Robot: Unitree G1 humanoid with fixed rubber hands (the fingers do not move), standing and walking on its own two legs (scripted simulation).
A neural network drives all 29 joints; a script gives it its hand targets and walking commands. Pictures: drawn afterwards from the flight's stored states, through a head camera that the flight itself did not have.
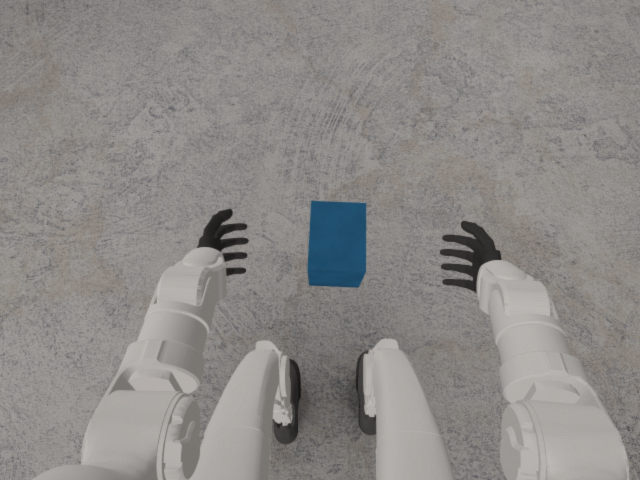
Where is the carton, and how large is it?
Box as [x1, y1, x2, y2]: [307, 201, 365, 287]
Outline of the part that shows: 311,201 307,268 309,285 358,287 365,272 365,203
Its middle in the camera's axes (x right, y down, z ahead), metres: +0.05 +0.03 +1.06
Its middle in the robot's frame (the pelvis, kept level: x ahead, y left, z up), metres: +0.55 -0.03 -0.59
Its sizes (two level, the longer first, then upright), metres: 0.185 0.144 0.186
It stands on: the floor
